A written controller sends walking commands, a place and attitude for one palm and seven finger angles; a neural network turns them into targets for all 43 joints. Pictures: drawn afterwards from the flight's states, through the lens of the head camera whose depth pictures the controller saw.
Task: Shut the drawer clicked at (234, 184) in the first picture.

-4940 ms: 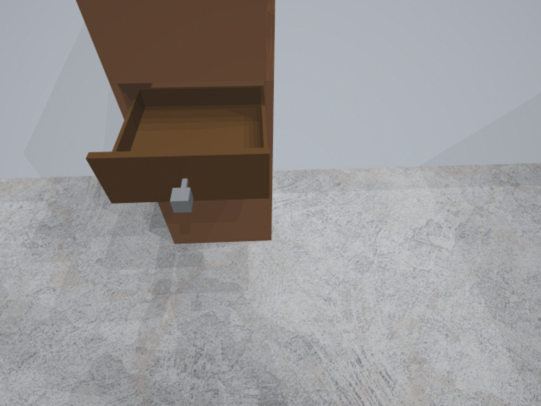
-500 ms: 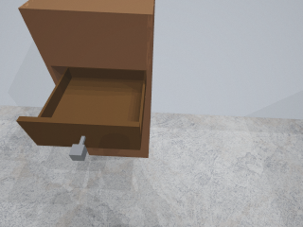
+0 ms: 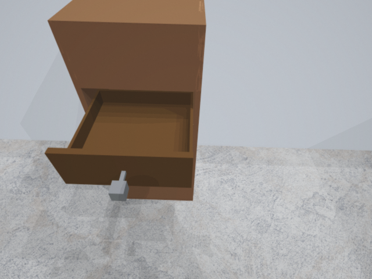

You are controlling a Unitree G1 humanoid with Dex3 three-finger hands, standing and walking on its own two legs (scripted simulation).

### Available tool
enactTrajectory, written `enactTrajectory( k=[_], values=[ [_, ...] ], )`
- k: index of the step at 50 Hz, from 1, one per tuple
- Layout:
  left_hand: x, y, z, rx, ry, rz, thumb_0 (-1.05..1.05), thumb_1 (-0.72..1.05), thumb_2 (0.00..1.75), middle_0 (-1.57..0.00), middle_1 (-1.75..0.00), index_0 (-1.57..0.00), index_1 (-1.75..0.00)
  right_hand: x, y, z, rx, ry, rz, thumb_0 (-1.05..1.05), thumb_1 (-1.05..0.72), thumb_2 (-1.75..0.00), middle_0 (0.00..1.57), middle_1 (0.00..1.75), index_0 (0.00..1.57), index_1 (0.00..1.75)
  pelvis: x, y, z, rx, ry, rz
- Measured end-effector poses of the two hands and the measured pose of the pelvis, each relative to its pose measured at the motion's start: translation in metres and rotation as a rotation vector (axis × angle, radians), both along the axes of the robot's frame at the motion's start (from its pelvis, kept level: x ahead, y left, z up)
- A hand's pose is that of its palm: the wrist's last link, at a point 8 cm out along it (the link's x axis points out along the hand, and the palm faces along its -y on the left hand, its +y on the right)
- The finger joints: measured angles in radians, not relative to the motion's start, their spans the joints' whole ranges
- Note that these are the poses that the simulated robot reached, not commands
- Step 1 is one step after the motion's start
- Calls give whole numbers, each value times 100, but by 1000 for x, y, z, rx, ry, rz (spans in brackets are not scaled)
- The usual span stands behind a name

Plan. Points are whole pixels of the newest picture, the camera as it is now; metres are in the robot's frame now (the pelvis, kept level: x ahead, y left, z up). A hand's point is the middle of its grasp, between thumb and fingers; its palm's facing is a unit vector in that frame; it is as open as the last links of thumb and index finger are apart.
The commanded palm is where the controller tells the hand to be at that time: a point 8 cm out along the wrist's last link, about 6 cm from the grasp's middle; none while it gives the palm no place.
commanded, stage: look again from close up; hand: left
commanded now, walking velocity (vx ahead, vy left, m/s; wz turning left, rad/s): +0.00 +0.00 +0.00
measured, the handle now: (120, 184) +0.36 +0.20 -0.06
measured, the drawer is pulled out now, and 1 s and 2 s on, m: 0.29 0.29 0.29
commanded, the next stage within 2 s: shuffle to correct the standing spot in 0.10 s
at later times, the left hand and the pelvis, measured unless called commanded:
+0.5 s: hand out of the picture -0.06 +0.17 -0.16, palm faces +0.02 -0.98 -0.21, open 7.4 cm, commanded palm none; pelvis +0.00 -0.01 +0.00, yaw +0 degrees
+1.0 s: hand out of the picture +0.14 +0.16 -0.16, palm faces -0.01 -0.96 -0.27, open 7.3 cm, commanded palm none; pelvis +0.07 -0.03 +0.00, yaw -1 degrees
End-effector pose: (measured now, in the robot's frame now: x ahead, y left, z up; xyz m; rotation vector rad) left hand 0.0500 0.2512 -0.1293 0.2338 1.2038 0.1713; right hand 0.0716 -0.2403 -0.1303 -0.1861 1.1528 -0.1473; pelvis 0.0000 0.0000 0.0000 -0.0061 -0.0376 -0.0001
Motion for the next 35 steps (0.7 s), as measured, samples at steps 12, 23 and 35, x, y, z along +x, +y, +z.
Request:
enactTrajectory(
  k=[12, 23, 35],
  values=[
    [-58, 4, -2, -21, 142, 19, 1, 91, 90, -20, -30, -20, -29, -33, 8, -2, 6, 90, 0, 0, -91, -90, 20, 30, 20, 30, -14, 11, 4, 9, 11, 1],
    [-109, -25, -1, -54, 292, 74, 1, 91, 90, -20, -30, -20, -29, -76, -1, -14, 40, 244, -57, 0, -91, -90, 20, 30, 20, 30, -2, -3, 4, 18, 21, -7],
    [-80, -51, -21, -123, 346, 86, 1, 90, 90, -20, -30, -20, -29, -49, 6, -22, 42, 223, -102, 0, -91, -90, 20, 30, 20, 30, 45, -6, -8, 25, 12, -38]
  ],
)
